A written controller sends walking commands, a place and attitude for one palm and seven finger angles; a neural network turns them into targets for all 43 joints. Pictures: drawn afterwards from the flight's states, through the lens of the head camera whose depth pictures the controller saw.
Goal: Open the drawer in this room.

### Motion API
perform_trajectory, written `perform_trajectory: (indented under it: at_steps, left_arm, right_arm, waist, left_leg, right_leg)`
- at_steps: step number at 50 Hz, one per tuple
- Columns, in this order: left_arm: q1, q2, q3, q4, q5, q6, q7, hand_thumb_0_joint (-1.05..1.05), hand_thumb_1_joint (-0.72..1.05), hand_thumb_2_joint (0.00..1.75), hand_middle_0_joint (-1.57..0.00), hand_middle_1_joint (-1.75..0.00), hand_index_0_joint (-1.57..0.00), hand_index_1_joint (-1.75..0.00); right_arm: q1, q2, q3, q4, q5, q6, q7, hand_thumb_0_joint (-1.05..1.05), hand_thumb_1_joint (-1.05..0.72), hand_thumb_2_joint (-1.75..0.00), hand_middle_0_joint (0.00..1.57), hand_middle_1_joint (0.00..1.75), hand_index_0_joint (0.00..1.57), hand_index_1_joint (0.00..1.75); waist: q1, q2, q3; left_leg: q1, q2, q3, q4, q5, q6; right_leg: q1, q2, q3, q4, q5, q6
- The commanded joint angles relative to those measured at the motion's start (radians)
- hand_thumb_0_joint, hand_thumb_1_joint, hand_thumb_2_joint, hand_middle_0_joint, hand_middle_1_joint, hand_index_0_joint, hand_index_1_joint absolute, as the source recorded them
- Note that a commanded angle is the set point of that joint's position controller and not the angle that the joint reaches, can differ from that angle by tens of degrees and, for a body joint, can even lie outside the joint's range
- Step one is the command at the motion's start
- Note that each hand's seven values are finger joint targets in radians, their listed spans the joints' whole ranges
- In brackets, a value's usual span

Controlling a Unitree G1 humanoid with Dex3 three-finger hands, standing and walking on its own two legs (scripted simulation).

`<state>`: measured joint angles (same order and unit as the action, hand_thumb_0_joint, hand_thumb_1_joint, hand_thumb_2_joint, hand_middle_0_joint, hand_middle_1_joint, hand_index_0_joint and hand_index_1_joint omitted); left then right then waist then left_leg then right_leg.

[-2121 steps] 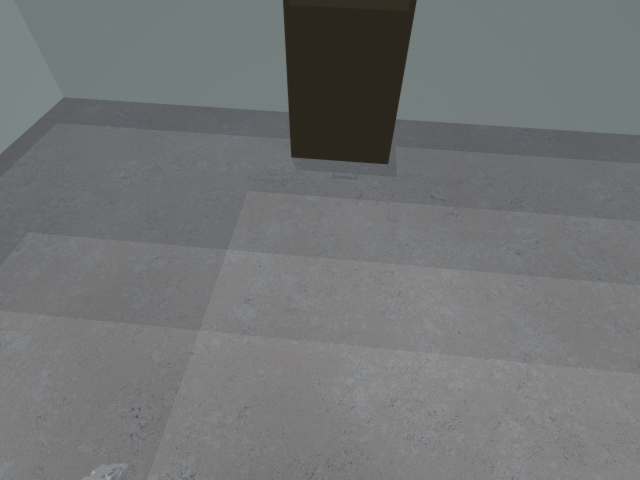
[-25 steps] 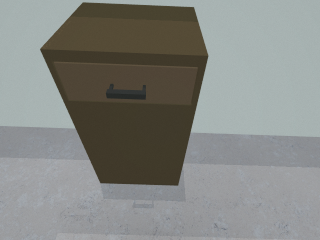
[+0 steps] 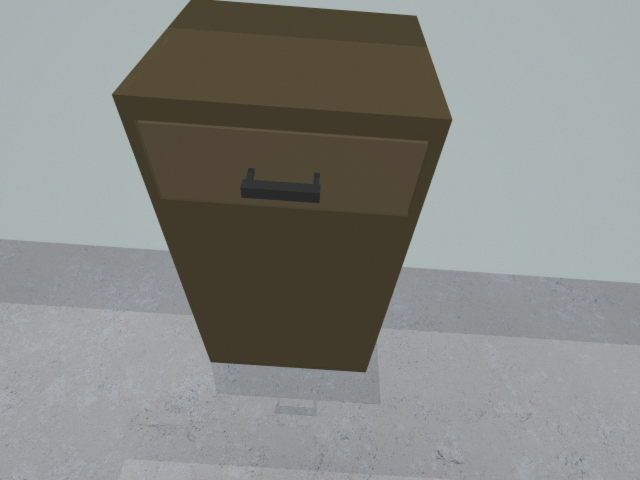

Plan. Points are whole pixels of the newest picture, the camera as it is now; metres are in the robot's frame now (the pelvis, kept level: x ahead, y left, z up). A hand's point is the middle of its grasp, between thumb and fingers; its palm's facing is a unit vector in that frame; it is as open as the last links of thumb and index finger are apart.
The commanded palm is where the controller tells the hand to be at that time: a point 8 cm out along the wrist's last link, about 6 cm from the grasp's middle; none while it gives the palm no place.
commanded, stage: come to a stop and stand still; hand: left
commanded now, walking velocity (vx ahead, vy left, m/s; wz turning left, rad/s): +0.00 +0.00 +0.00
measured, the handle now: (282, 183) +0.56 +0.11 +0.04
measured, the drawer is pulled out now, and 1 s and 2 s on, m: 0.00 0.00 0.00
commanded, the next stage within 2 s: look again from close up in 0.60 s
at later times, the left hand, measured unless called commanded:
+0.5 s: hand out of the picture +0.03 +0.16 -0.18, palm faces +0.00 -0.99 -0.17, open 7.3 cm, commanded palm none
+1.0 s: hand out of the picture +0.01 +0.12 -0.18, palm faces +0.02 -0.99 -0.14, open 7.4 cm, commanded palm none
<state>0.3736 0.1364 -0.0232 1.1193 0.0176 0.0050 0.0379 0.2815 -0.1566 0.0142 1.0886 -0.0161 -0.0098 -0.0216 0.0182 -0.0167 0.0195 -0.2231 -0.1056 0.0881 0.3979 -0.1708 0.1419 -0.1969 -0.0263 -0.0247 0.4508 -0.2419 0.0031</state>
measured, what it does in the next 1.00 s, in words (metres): stands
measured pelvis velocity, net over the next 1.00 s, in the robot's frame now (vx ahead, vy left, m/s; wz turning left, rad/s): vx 0.03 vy -0.03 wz -0.01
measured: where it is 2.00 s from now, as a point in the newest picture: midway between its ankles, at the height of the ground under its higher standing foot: outside the picture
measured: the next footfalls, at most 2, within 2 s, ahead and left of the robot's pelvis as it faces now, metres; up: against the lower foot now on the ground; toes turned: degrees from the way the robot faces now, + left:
none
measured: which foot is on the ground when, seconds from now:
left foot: down 0.00-1.00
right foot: down 0.00-1.00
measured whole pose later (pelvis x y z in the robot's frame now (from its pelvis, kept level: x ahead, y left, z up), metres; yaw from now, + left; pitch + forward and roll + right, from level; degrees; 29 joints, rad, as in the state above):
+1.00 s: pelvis +0.03 -0.03 +0.00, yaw -1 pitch -1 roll +0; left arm 0.32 0.12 -0.03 1.12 0.01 -0.01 0.04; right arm 0.29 -0.13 0.02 1.14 -0.01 -0.03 -0.03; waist 0.01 -0.02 0.02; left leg -0.17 -0.08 0.08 0.40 -0.22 0.10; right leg -0.14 0.00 -0.02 0.44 -0.28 0.00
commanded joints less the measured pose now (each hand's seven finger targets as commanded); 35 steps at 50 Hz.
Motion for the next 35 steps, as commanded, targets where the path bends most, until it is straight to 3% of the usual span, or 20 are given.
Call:
perform_trajectory:
  at_steps: [1,9,14,21,33,35]
  left_arm:
    - [0.046,0.077,0.011,-0.017,0.004,-0.017,0.005,0.00,0.90,0.90,-0.20,-0.30,-0.20,-0.30]
    - [0.030,0.075,0.012,-0.008,0.000,-0.016,0.008,0.00,0.90,0.90,-0.20,-0.30,-0.20,-0.30]
    - [0.009,0.078,0.015,-0.014,-0.002,-0.012,0.009,0.00,0.90,0.90,-0.20,-0.30,-0.20,-0.30]
    - [-0.012,0.081,0.017,-0.023,-0.006,-0.013,0.008,0.00,0.90,0.90,-0.20,-0.30,-0.20,-0.30]
    - [-0.016,0.080,0.017,-0.033,-0.006,-0.015,0.005,0.00,0.90,0.90,-0.20,-0.30,-0.20,-0.30]
    - [-0.006,0.079,0.016,-0.030,-0.005,-0.017,0.006,0.00,0.90,0.90,-0.20,-0.30,-0.20,-0.30]
  right_arm:
    - [0.054,-0.109,-0.018,-0.017,0.008,-0.019,-0.013,0.00,-0.90,-0.90,0.20,0.30,0.20,0.30]
    - [0.067,-0.101,-0.014,0.000,0.009,-0.030,-0.022,0.00,-0.90,-0.90,0.20,0.30,0.20,0.30]
    - [0.080,-0.097,-0.013,0.009,0.008,-0.031,-0.025,0.00,-0.90,-0.90,0.20,0.30,0.20,0.30]
    - [0.084,-0.089,-0.010,0.020,0.006,-0.036,-0.024,0.00,-0.90,-0.90,0.20,0.30,0.20,0.30]
    - [0.085,-0.080,-0.009,0.031,0.006,-0.034,-0.020,0.00,-0.90,-0.90,0.20,0.30,0.20,0.30]
    - [0.084,-0.078,-0.010,0.031,0.007,-0.036,-0.021,0.00,-0.90,-0.90,0.20,0.30,0.20,0.30]
  waist:
    - [-0.021,0.031,0.056]
    - [-0.019,0.029,0.034]
    - [-0.019,0.030,0.033]
    - [-0.016,0.016,0.027]
    - [-0.017,0.019,0.057]
    - [-0.017,0.022,0.032]
  left_leg:
    - [0.012,0.250,-0.284,-0.195,-0.178,-0.069]
    - [0.073,0.247,-0.246,-0.144,0.073,-0.077]
    - [0.080,0.249,-0.248,-0.137,0.133,-0.083]
    - [0.063,0.237,-0.222,-0.115,0.139,-0.074]
    - [0.023,0.231,-0.222,-0.131,0.017,-0.068]
    - [0.051,0.230,-0.210,-0.115,0.068,-0.066]
  right_leg:
    - [-0.067,-0.051,0.060,-0.043,-0.020,-0.039]
    - [-0.048,-0.059,0.059,-0.048,0.021,-0.029]
    - [-0.039,-0.055,0.058,-0.039,0.014,-0.029]
    - [-0.005,-0.066,0.065,-0.049,0.041,-0.033]
    - [-0.005,-0.065,0.076,-0.059,0.033,-0.041]
    - [-0.002,-0.068,0.077,-0.060,0.052,-0.039]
